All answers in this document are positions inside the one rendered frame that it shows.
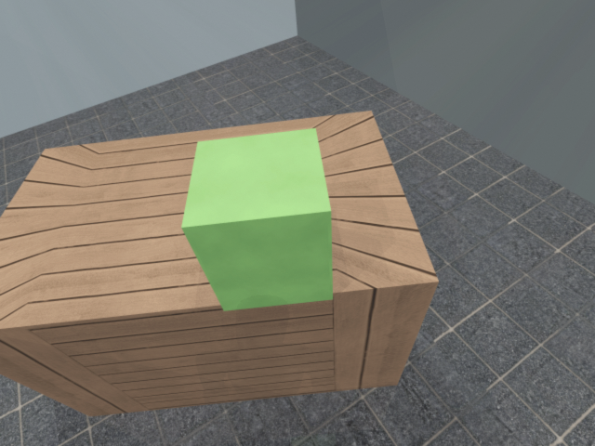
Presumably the pedestal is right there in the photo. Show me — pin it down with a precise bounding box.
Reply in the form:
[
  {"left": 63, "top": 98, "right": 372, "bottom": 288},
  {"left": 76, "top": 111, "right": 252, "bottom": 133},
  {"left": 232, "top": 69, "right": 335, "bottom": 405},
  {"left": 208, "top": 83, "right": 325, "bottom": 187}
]
[{"left": 0, "top": 111, "right": 439, "bottom": 416}]

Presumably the carton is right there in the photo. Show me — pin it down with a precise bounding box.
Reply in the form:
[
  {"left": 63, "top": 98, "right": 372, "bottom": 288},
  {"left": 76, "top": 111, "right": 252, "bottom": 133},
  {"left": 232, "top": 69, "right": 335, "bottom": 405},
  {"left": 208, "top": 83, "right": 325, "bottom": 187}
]
[{"left": 181, "top": 128, "right": 333, "bottom": 311}]

